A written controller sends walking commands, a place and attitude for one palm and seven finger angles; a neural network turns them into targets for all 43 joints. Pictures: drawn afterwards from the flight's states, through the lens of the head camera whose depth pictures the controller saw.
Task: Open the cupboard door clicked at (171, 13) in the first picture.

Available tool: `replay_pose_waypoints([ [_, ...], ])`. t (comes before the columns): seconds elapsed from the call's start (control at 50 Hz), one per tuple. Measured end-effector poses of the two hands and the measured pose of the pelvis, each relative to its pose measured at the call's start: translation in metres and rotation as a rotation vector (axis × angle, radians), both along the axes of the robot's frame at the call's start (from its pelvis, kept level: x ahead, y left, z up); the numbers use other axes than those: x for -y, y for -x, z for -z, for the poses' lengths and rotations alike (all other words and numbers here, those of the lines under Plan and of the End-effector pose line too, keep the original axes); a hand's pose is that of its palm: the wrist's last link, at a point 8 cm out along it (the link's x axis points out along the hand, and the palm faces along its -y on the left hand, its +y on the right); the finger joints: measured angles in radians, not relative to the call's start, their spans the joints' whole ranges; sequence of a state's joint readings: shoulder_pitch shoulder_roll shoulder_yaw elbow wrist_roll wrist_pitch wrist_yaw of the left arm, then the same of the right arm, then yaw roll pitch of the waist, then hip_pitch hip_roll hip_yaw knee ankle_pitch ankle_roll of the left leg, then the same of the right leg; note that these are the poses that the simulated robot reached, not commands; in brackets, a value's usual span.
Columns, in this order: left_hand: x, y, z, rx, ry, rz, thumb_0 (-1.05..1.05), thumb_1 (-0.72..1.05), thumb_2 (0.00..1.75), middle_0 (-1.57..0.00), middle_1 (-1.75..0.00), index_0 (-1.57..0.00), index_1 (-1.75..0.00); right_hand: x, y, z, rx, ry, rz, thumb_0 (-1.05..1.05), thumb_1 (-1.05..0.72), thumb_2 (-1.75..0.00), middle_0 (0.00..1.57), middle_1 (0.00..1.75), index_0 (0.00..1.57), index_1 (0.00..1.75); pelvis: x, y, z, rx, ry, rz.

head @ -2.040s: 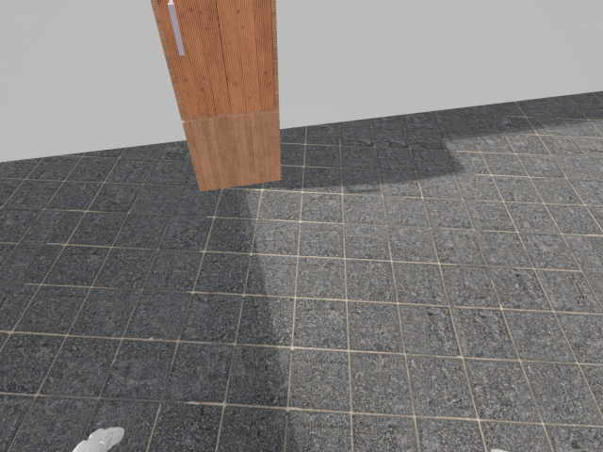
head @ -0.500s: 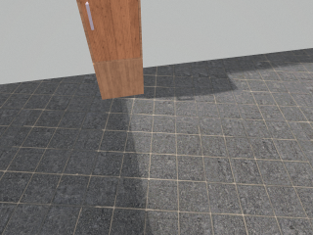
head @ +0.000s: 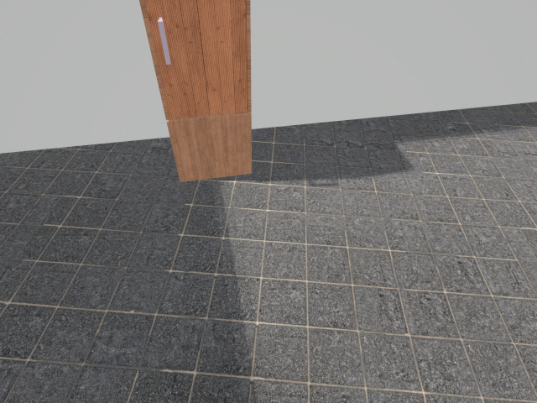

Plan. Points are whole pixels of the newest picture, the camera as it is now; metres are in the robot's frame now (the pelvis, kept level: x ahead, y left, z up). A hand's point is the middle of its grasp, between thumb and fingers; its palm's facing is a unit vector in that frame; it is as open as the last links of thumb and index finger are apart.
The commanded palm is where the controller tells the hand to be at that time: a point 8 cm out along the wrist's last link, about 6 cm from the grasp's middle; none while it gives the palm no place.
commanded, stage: walk to a spot facing it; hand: left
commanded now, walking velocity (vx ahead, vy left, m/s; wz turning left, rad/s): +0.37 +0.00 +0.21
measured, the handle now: (164, 41) +1.32 +0.48 +0.00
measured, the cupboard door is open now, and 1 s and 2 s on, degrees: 0 0 0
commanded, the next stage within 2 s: take the last steps up to it in 1.02 s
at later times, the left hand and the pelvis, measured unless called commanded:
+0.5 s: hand (181, 341) +0.27 +0.19 -0.18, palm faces -0.01 -0.99 -0.15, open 7.4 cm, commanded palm none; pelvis +0.18 +0.02 -0.01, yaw +3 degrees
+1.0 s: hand (193, 317) +0.32 +0.18 -0.18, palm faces +0.27 -0.95 -0.16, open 7.3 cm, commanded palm none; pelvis +0.41 +0.02 +0.00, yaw +11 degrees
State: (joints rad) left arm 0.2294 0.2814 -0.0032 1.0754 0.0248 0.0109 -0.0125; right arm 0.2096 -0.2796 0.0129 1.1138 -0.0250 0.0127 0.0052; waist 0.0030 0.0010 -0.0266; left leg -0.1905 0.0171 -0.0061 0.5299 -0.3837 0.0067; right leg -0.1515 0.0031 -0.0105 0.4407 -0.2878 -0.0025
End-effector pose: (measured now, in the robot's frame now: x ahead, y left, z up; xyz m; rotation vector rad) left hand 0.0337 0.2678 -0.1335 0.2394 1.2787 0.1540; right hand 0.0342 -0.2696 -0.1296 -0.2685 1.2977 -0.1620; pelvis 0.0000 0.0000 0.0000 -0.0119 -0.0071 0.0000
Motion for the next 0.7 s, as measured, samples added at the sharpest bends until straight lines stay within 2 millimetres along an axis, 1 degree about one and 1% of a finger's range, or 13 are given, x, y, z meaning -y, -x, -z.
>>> replay_pose_waypoints([
  [0.06, 0.005, 0.016, 0.012, -0.042, 0.048, -0.054, 0.0, 0.91, 0.9, -0.2, -0.3, -0.2, -0.3, -0.018, 0.005, 0.004, -0.058, -0.017, 0.0, 0.01, -0.91, -0.9, 0.2, 0.3, 0.2, 0.3, -0.008, -0.016, 0.003, -0.006, 0.013, -0.026],
  [0.14, 0.005, 0.034, 0.029, -0.147, 0.098, -0.104, 0.01, 0.91, 0.9, -0.2, -0.3, -0.2, -0.3, -0.046, 0.003, 0.009, -0.085, -0.031, 0.021, 0.01, -0.91, -0.9, 0.2, 0.3, 0.2, 0.3, -0.024, -0.04, 0.01, -0.004, 0.003, -0.033],
  [0.18, 0.006, 0.033, 0.028, -0.204, 0.111, -0.097, 0.01, 0.91, 0.9, -0.2, -0.3, -0.2, -0.3, -0.059, 0.005, 0.007, -0.089, -0.039, 0.056, 0.01, -0.91, -0.9, 0.2, 0.3, 0.2, 0.3, -0.029, -0.053, 0.009, -0.006, 0.002, -0.02],
  [0.22, 0.006, 0.02, 0.024, -0.222, 0.119, -0.089, 0.01, 0.91, 0.9, -0.2, -0.3, -0.2, -0.3, -0.072, 0.012, 0.004, -0.116, -0.051, 0.09, 0.01, -0.91, -0.9, 0.2, 0.3, 0.2, 0.3, -0.033, -0.066, 0.004, -0.008, 0.007, -0.025],
  [0.28, 0.004, -0.018, 0.019, -0.183, 0.126, -0.084, 0.01, 0.91, 0.9, -0.2, -0.3, -0.2, -0.3, -0.089, 0.024, -0.003, -0.198, -0.075, 0.118, 0.0, -0.91, -0.9, 0.2, 0.3, 0.2, 0.3, -0.034, -0.086, -0.001, -0.009, 0.01, -0.044],
  [0.36, 0.007, -0.086, 0.017, -0.089, 0.126, -0.073, 0.01, 0.91, 0.9, -0.2, -0.3, -0.2, -0.3, -0.105, 0.031, -0.009, -0.312, -0.108, 0.154, 0.0, -0.91, -0.9, 0.2, 0.3, 0.2, 0.3, -0.032, -0.116, -0.002, -0.014, 0.004, -0.052],
  [0.4, 0.01, -0.125, 0.017, -0.043, 0.126, -0.058, 0.01, 0.91, 0.9, -0.2, -0.3, -0.2, -0.3, -0.109, 0.029, -0.009, -0.355, -0.121, 0.172, 0.01, -0.91, -0.9, 0.2, 0.3, 0.2, 0.3, -0.029, -0.133, 0.0, -0.016, -0.001, -0.051],
  [0.46, 0.02, -0.189, 0.018, 0.023, 0.124, -0.022, 0.01, 0.91, 0.9, -0.19, -0.3, -0.2, -0.3, -0.109, 0.015, -0.005, -0.399, -0.138, 0.198, 0.01, -0.91, -0.9, 0.2, 0.3, 0.2, 0.3, -0.022, -0.162, 0.006, -0.017, -0.009, -0.048],
  [0.54, 0.038, -0.274, 0.023, 0.129, 0.109, 0.02, 0.01, 0.91, 0.9, -0.19, -0.3, -0.2, -0.3, -0.095, -0.021, 0.012, -0.434, -0.153, 0.218, 0.01, -0.91, -0.9, 0.2, 0.3, 0.2, 0.3, -0.007, -0.209, 0.022, -0.012, -0.012, -0.052],
  [0.58, 0.045, -0.304, 0.024, 0.191, 0.094, 0.014, 0.01, 0.91, 0.9, -0.2, -0.3, -0.2, -0.3, -0.082, -0.051, 0.024, -0.432, -0.157, 0.206, 0.01, -0.91, -0.9, 0.2, 0.3, 0.2, 0.3, 0.001, -0.232, 0.03, -0.003, -0.012, -0.059],
  [0.6, 0.047, -0.313, 0.022, 0.21, 0.092, 0.002, 0.01, 0.91, 0.9, -0.2, -0.3, -0.2, -0.3, -0.074, -0.071, 0.027, -0.411, -0.153, 0.193, 0.01, -0.91, -0.9, 0.2, 0.3, 0.2, 0.3, 0.004, -0.241, 0.029, 0.004, -0.009, -0.067],
  [0.64, 0.049, -0.321, 0.018, 0.217, 0.09, -0.029, 0.0, 0.91, 0.9, -0.2, -0.3, -0.2, -0.3, -0.058, -0.119, 0.03, -0.335, -0.138, 0.161, 0.01, -0.91, -0.9, 0.2, 0.3, 0.2, 0.3, 0.009, -0.258, 0.024, 0.019, -0.007, -0.08],
  [0.7, 0.051, -0.318, 0.011, 0.176, 0.079, -0.081, 0.0, 0.92, 0.9, -0.2, -0.3, -0.2, -0.3, -0.039, -0.206, 0.027, -0.179, -0.111, 0.097, 0.01, -0.91, -0.9, 0.2, 0.3, 0.2, 0.29, 0.012, -0.284, 0.013, 0.023, -0.006, -0.092],
])
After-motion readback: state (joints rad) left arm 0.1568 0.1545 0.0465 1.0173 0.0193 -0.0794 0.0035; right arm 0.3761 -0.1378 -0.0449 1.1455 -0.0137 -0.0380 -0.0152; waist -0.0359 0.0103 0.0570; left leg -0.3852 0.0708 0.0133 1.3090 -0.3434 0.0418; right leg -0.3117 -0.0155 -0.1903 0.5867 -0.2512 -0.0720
